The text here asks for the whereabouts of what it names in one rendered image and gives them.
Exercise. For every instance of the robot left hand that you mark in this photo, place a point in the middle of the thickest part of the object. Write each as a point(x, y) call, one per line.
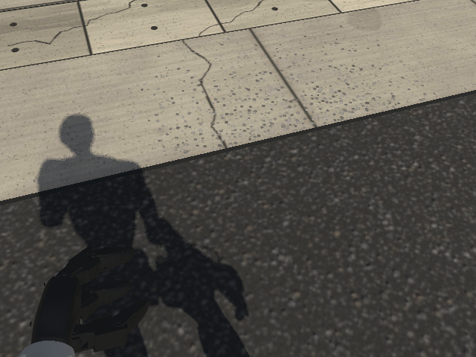
point(64, 302)

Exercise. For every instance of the left robot forearm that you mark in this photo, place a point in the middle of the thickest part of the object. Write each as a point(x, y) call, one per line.
point(48, 349)

